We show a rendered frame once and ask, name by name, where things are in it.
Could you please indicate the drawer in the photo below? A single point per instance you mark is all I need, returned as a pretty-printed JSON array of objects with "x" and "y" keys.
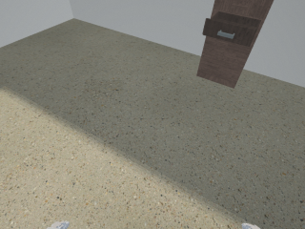
[{"x": 244, "y": 28}]

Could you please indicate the handle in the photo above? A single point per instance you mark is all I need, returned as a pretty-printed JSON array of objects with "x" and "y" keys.
[
  {"x": 240, "y": 7},
  {"x": 224, "y": 34}
]

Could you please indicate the cabinet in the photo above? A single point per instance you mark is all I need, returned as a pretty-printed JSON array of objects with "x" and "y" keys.
[{"x": 222, "y": 61}]

